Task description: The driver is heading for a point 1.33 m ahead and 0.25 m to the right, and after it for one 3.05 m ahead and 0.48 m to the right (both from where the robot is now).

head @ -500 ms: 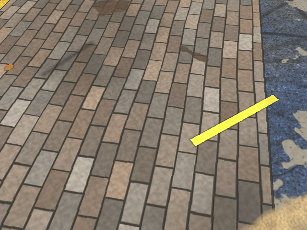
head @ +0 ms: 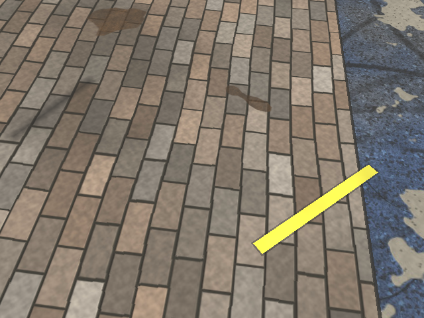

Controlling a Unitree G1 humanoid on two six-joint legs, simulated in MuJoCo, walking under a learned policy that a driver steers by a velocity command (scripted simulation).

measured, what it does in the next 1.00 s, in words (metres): walks ahead, turning right: right foot, then left foot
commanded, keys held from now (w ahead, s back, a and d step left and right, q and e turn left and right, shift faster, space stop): e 0.46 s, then no key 0.42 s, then w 0.12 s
